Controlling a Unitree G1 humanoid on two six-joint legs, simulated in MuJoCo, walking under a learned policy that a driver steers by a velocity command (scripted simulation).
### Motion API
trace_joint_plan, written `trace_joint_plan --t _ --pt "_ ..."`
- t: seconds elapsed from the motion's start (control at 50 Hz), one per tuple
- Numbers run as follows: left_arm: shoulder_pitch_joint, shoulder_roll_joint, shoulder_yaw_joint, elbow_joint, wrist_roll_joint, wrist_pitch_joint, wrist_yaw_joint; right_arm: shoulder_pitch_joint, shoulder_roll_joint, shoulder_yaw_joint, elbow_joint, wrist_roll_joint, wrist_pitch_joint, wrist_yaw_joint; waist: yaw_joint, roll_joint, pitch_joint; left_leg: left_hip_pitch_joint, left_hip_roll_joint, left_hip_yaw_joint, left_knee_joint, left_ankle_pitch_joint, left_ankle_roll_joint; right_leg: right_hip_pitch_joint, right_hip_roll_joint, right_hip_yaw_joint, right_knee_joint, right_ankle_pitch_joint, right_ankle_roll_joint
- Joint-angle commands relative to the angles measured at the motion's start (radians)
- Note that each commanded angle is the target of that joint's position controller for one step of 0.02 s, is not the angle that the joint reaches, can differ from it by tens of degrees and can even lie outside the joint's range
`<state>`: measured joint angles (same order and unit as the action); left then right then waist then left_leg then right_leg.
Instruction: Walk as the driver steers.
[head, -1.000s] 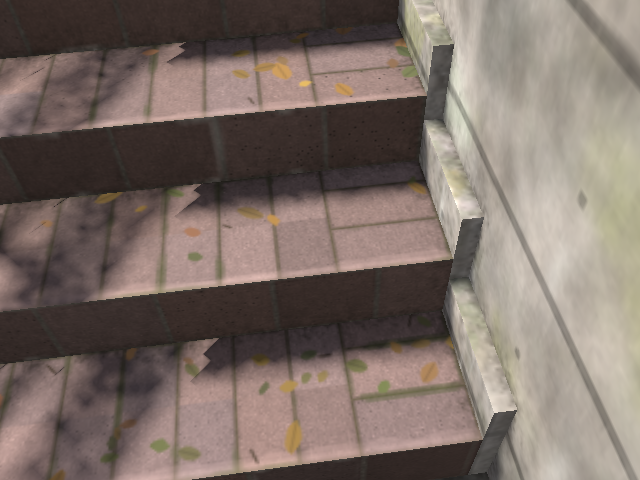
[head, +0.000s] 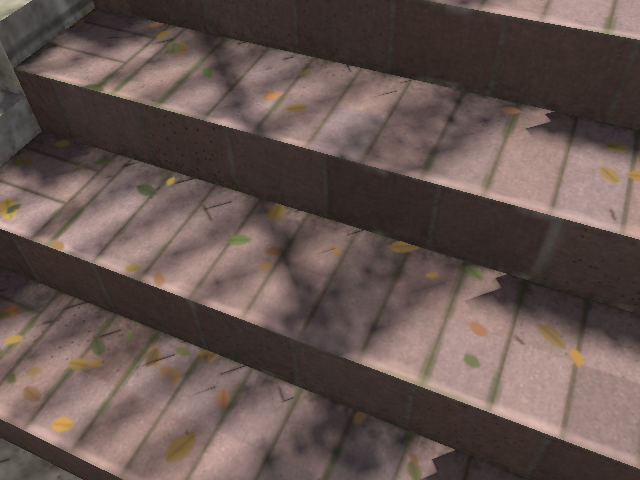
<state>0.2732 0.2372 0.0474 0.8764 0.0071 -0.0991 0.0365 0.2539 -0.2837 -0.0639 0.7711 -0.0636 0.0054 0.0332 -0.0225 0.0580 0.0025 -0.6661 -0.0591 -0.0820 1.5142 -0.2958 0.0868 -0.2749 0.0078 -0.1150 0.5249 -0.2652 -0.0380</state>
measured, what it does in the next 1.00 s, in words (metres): climbs: left foot, then right foot 0.17 m higher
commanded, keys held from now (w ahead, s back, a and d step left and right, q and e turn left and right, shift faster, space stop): w+q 0.12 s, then w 0.06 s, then w+e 0.82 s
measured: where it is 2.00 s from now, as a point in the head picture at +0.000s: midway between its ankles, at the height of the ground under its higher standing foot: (375, 115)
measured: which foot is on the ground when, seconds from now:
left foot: up 0.00-0.28, down 0.30-0.78, up 0.80-1.00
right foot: down 0.00-0.32, up 0.34-0.74, down 0.76-1.00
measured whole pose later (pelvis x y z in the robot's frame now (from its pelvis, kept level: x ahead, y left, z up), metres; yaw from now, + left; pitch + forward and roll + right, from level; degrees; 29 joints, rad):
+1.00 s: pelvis +0.48 +0.16 +0.16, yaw -14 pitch +4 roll +0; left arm 0.43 0.23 0.04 0.96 0.02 -0.05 0.01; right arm 0.06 -0.10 0.04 0.55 -0.07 -0.07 -0.01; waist 0.01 0.00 -0.08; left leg -1.08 0.04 -0.05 1.98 -0.27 0.07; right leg -0.28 0.19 0.07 0.66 -0.43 -0.14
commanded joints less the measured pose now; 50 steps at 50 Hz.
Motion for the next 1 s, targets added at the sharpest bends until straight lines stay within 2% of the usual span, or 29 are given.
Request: trace_joint_plan --t 0.02,0.06,0.1,0.12,0.18,0.22,0.24,0.28,0.3,0.32,0.34,0.36,0.38,0.4,0.44,0.5,0.58,0.64,0.68,0.7,0.74,0.76,0.78,0.8,0.82,0.86,0.88,0.96,1.0 --pt "0.022 0.058 0.01 -0.024 0.0 -0.033 -0.018 -0.023 0.025 0.001 -0.108 0.017 0.015 -0.009 -0.034 -0.138 0.068 -0.246 0.046 -0.059 0.196 0.027 -0.028 -0.042 -0.326 0.276 -0.271 0.058 -0.193" --pt "0.02 0.073 0.017 -0.041 0.025 -0.04 -0.035 -0.065 0.008 -0.002 -0.137 0.019 0.013 -0.002 -0.046 -0.135 0.041 -0.262 0.061 -0.085 0.184 0.082 -0.036 -0.056 -0.329 0.223 -0.299 0.019 -0.151" --pt "0.029 0.103 0.029 -0.041 0.02 -0.047 -0.034 -0.142 0.004 -0.005 -0.168 0.015 0.02 0.002 -0.038 -0.136 0.062 -0.295 0.078 -0.063 0.136 0.097 -0.044 -0.029 -0.338 0.161 -0.327 0.077 -0.131" --pt "0.046 0.13 0.04 -0.045 0.032 -0.049 -0.015 -0.166 0.004 -0.001 -0.186 -0.004 0.022 0.005 -0.032 -0.095 0.059 -0.316 0.105 -0.078 0.015 0.124 -0.038 0.05 -0.331 0.133 -0.343 0.022 -0.112" --pt "0.07 0.102 0.033 -0.045 0.027 -0.034 -0.004 -0.258 0.05 0.023 -0.2 -0.003 0.031 0.022 0.024 -0.17 0.046 -0.256 0.155 0.021 -0.293 0.053 -0.039 0.16 -0.296 0.037 -0.345 0.107 -0.086" --pt "0.072 0.082 0.026 -0.054 0.018 -0.017 -0.012 -0.264 0.081 0.034 -0.204 0.038 0.025 0.038 0.03 -0.191 0.033 0.037 0.149 0.141 -0.599 0.142 -0.022 0.069 -0.281 -0.018 -0.359 0.361 -0.071" --pt "0.104 0.125 0.035 -0.037 0.002 -0.012 -0.022 -0.213 0.09 0.032 -0.194 0.046 0.013 0.026 0.017 -0.195 0.001 0.153 0.11 0.192 -0.658 0.136 -0.009 0.101 -0.293 -0.011 -0.301 0.675 -0.088" --pt "0.069 0.202 0.053 -0.027 -0.024 -0.017 -0.037 0.011 0.048 0.008 -0.138 0.018 -0.035 0.008 -0.106 -0.18 -0.138 0.44 0.044 0.204 -0.91 0.243 0.003 0.175 -0.258 -0.029 0.028 1.014 -0.059" --pt "0.019 0.199 0.058 -0.051 -0.035 -0.014 -0.038 0.172 0.006 -0.005 -0.064 0.025 -0.058 0.008 -0.203 -0.168 -0.185 0.62 0.053 0.193 -1.141 0.425 -0.014 0.122 -0.197 -0.024 0.246 0.863 -0.033" --pt "0.06 0.068 0.039 -0.066 -0.028 -0.01 -0.039 0.158 -0.06 -0.007 -0.012 -0.003 -0.076 0.01 -0.104 -0.019 -0.135 0.779 0.175 0.083 -1.067 0.761 -0.09 -0.15 -0.097 0.001 0.526 0.01 -0.019" --pt "0.296 -0.051 0.014 -0.072 -0.053 0.0 -0.042 0.308 -0.229 -0.041 -0.001 -0.009 -0.068 -0.003 -0.039 0.316 -0.415 1.109 0.495 -0.224 -0.899 1.509 0.012 -0.379 0.019 0.154 1.014 -0.321 0.003" --pt "0.287 -0.009 0.021 -0.047 -0.059 0.016 -0.023 0.323 -0.271 -0.067 -0.017 0.007 -0.051 -0.009 -0.128 0.206 -0.543 1.018 0.542 -0.34 -1.049 1.131 0.112 -0.41 0.053 0.238 1.299 -0.184 0.0" --pt "0.133 -0.039 0.02 -0.09 -0.025 0.024 -0.011 0.24 -0.227 -0.055 -0.004 0.009 -0.044 -0.021 -0.08 0.108 -0.375 0.867 0.512 -0.311 -1.127 0.69 0.118 -0.552 0.022 0.205 1.445 -0.08 -0.003" --pt "0.003 -0.054 0.017 -0.122 0.006 0.024 -0.019 0.158 -0.117 -0.022 0.026 0.008 -0.043 -0.024 -0.04 0.071 -0.21 0.757 0.443 -0.246 -1.146 0.396 0.075 -0.67 -0.008 0.144 1.518 -0.032 -0.02" --pt "-0.082 -0.086 0.003 -0.15 0.013 0.05 -0.041 0.156 0.049 0.038 0.072 0.027 -0.057 -0.034 -0.008 0.111 -0.078 0.591 0.387 -0.109 -1.164 0.299 0.046 -0.769 0.009 0.143 1.742 -0.026 -0.061" --pt "-0.193 -0.205 -0.056 -0.251 0.007 0.094 -0.031 0.248 0.068 0.052 0.193 0.027 -0.089 -0.045 0.031 0.04 0.02 0.531 0.425 -0.085 -1.261 -0.09 0.032 -1.036 0.055 0.206 1.979 -0.156 -0.123" --pt "-0.293 -0.115 -0.069 -0.355 0.01 0.128 -0.012 0.095 0.036 0.077 0.198 0.038 -0.122 -0.027 0.148 -0.032 0.145 0.204 0.339 0.144 -1.458 -0.038 -0.032 -0.934 0.058 0.101 1.647 -0.071 -0.084" --pt "-0.352 -0.123 -0.085 -0.39 0.025 0.146 -0.012 0.186 -0.056 0.068 0.236 0.068 -0.109 -0.075 0.109 -0.016 0.059 0.396 0.281 0.265 -1.535 0.451 0.019 -0.801 0.014 -0.017 1.333 -0.155 -0.075" --pt "-0.247 -0.107 -0.092 -0.315 -0.003 0.144 -0.014 0.159 -0.059 0.072 0.195 0.111 -0.098 -0.103 0.133 -0.007 -0.064 0.449 0.236 0.391 -1.436 1.261 0.056 -0.435 0.047 -0.131 0.986 -0.186 -0.099" --pt "-0.207 -0.107 -0.093 -0.293 -0.016 0.156 -0.006 0.197 -0.133 0.049 0.188 0.101 -0.103 -0.116 0.145 0.085 -0.156 0.558 0.294 0.37 -1.317 1.707 0.071 -0.338 0.097 -0.16 0.92 -0.256 -0.101" --pt "-0.01 -0.057 -0.075 -0.235 0.001 0.151 -0.003 0.159 -0.189 0.013 0.132 0.095 -0.093 -0.113 0.191 0.166 -0.324 0.765 0.388 0.363 -0.938 2.018 0.099 -0.243 0.156 -0.121 0.769 -0.435 -0.15" --pt "0.035 -0.02 -0.057 -0.224 0.013 0.134 -0.01 0.159 -0.189 0.001 0.089 0.097 -0.084 -0.089 0.193 0.166 -0.356 0.718 0.387 0.335 -0.71 1.916 0.124 -0.115 0.196 -0.017 0.567 -0.434 -0.175" --pt "0.023 0.054 -0.023 -0.218 0.016 0.123 -0.018 0.122 -0.139 -0.001 0.047 0.054 -0.087 -0.064 0.181 0.069 -0.313 0.518 0.331 0.28 -0.42 1.323 0.09 -0.035 0.128 0.339 0.289 -0.499 -0.221" --pt "-0.042 0.195 0.039 -0.207 0.02 0.138 -0.008 -0.022 -0.077 -0.007 -0.076 0.025 -0.092 -0.015 0.149 -0.315 -0.247 -0.043 0.019 0.15 0.062 0.26 -0.004 0.09 -0.075 1.103 -0.161 -0.511 -0.363" --pt "-0.122 0.177 0.04 -0.221 0.014 0.123 -0.007 -0.008 0.022 0.024 -0.127 -0.032 -0.106 0.008 0.081 -0.192 -0.146 -0.234 0.014 -0.032 0.438 0.176 -0.026 0.03 -0.183 1.24 -0.299 -0.381 -0.365" --pt "-0.045 0.071 0.014 -0.107 0.024 0.078 -0.014 -0.058 0.103 0.06 -0.18 -0.016 -0.115 -0.007 0.011 0.019 0.098 -0.374 0.054 -0.023 0.557 0.192 -0.022 -0.179 -0.144 0.95 -0.199 -0.347 -0.273" --pt "-0.035 0.023 0.004 -0.056 0.034 0.058 -0.012 -0.069 0.135 0.078 -0.215 -0.008 -0.109 -0.026 -0.031 0.02 0.131 -0.393 0.075 -0.009 0.547 0.17 -0.021 -0.23 -0.096 0.76 -0.129 -0.159 -0.245" --pt "0.075 0.008 -0.006 0.024 0.001 0.028 -0.03 -0.158 0.151 0.104 -0.252 -0.011 -0.07 -0.049 -0.017 -0.023 0.145 -0.542 0.112 0.055 0.452 -0.007 -0.026 -0.13 -0.034 0.488 -0.138 0.121 -0.203" --pt "0.169 0.033 0.0 0.035 0.016 0.009 -0.025 -0.255 0.162 0.103 -0.284 -0.009 -0.075 -0.05 0.053 -0.079 0.07 -0.599 0.083 0.143 0.549 -0.054 -0.025 -0.024 -0.054 0.506 -0.178 0.333 -0.235"
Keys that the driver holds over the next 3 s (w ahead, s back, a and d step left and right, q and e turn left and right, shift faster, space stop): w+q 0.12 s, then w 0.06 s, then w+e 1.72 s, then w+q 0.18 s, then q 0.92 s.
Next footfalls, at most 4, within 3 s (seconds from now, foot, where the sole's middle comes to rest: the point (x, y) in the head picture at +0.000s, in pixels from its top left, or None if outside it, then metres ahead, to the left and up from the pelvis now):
0.30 left None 0.28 0.25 -0.77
0.76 right None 0.44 0.12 -0.60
1.22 left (225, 245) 0.85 0.21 -0.42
1.74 right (419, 125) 0.99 -0.17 -0.25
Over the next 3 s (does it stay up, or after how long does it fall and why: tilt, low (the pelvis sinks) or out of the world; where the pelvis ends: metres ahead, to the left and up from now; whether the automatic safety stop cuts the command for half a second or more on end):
stays up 1.28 -0.39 0.73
